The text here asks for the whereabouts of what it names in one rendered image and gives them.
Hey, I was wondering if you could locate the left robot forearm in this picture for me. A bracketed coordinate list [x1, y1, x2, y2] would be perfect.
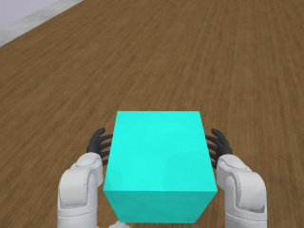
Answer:
[57, 152, 104, 228]

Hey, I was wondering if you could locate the left robot hand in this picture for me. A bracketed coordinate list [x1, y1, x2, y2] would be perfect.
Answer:
[86, 127, 113, 166]

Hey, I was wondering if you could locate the right robot hand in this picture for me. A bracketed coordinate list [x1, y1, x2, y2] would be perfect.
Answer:
[204, 128, 233, 169]

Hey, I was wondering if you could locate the carton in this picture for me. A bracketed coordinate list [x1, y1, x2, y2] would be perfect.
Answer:
[103, 111, 218, 223]

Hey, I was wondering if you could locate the right robot forearm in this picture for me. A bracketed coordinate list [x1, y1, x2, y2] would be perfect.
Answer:
[216, 154, 268, 228]

